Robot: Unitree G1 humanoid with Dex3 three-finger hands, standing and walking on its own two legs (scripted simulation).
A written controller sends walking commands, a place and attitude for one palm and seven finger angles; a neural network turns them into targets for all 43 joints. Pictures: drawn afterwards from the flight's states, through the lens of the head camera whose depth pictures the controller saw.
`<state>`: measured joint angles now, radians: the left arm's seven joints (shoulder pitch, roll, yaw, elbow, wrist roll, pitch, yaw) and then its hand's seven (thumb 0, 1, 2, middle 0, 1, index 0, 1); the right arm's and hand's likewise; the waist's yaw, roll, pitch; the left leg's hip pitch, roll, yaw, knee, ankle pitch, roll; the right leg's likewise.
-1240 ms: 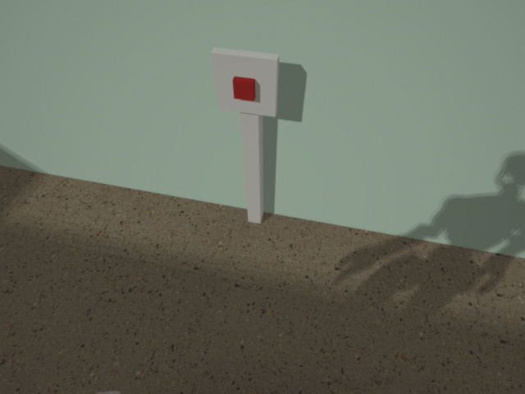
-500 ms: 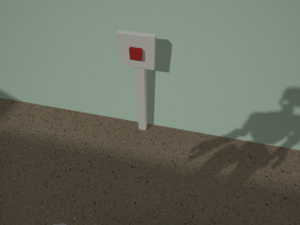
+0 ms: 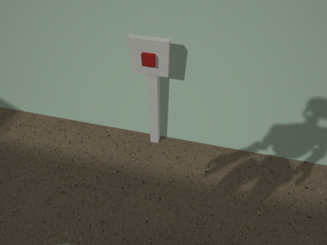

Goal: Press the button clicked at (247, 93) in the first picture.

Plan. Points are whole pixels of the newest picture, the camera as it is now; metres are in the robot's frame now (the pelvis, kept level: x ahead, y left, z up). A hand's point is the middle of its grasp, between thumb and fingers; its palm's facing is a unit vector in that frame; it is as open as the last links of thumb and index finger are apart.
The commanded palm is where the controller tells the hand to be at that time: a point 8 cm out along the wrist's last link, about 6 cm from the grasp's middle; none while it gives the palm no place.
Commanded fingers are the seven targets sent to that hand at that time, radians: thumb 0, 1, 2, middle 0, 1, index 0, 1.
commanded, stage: turn to face it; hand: left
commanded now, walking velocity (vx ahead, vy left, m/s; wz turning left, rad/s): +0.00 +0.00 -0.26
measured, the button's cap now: (148, 59) +0.85 +0.11 -0.04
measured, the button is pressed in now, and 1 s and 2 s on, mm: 0 0 0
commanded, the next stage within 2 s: take the last steps up to it in 0.34 s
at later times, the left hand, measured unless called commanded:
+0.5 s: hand out of the picture +0.05 +0.19 -0.18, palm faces -0.08 -0.97 -0.23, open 7.4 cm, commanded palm none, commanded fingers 0.00 0.90 0.90 -0.20 -0.30 -0.20 -0.30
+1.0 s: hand (112, 240) +0.16 +0.16 -0.19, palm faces -0.10 -0.98 -0.19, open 7.4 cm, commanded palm none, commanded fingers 0.00 0.90 0.90 -0.20 -0.30 -0.20 -0.30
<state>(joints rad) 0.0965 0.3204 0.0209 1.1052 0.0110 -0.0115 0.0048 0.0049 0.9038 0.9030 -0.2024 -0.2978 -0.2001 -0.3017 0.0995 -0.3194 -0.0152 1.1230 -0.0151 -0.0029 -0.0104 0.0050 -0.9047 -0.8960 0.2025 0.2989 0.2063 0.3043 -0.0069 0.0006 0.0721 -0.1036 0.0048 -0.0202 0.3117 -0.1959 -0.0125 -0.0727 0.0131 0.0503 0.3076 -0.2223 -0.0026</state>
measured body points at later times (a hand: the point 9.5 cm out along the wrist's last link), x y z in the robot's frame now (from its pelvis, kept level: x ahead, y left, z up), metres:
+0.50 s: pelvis -0.01 +0.00 -0.01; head +0.02 -0.01 +0.44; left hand +0.06 +0.24 -0.16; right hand +0.00 -0.25 -0.17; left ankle -0.02 +0.13 -0.75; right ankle -0.04 -0.12 -0.75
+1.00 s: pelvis +0.07 -0.02 -0.02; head +0.11 -0.03 +0.42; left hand +0.17 +0.21 -0.18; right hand -0.06 -0.21 -0.17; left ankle -0.01 +0.12 -0.74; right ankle +0.10 -0.14 -0.75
